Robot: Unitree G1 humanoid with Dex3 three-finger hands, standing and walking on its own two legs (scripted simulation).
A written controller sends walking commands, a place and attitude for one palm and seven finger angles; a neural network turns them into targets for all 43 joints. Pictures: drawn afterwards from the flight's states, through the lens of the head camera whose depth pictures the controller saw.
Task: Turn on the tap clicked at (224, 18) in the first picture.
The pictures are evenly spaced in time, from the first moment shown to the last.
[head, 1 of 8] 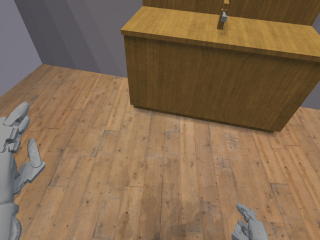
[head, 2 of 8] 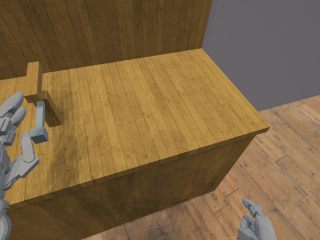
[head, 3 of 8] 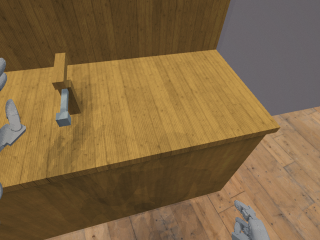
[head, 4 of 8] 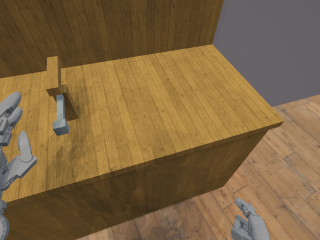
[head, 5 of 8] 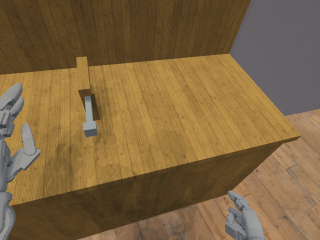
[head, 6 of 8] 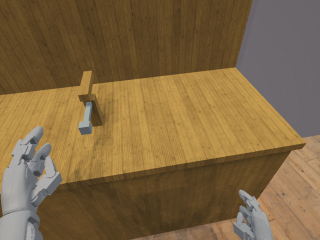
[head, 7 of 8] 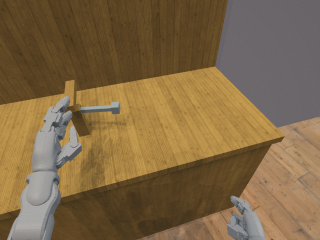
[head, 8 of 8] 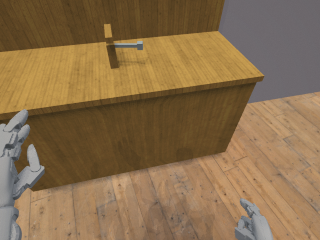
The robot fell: no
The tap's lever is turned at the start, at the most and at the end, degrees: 0 77 77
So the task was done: yes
